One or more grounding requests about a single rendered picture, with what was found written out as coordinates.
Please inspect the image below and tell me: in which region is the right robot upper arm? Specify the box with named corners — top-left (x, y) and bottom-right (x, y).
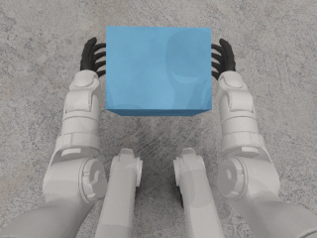
top-left (216, 156), bottom-right (317, 238)

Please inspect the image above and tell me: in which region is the left robot upper arm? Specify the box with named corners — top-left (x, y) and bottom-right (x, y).
top-left (0, 157), bottom-right (108, 238)

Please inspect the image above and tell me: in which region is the robot right foot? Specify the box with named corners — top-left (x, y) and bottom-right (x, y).
top-left (178, 186), bottom-right (184, 209)

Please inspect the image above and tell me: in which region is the robot right forearm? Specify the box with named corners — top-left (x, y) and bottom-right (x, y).
top-left (214, 70), bottom-right (275, 168)

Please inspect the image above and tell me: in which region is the carton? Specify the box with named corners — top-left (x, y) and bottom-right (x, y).
top-left (105, 26), bottom-right (212, 116)

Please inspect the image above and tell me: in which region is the robot left thigh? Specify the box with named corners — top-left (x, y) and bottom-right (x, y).
top-left (94, 154), bottom-right (143, 238)

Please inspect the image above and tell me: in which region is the robot right hand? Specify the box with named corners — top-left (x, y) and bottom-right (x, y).
top-left (211, 38), bottom-right (236, 80)

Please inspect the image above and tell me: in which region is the robot left forearm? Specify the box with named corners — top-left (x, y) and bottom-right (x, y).
top-left (43, 69), bottom-right (104, 197)

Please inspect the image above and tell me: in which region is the robot left hand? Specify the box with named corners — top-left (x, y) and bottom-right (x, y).
top-left (79, 37), bottom-right (106, 77)

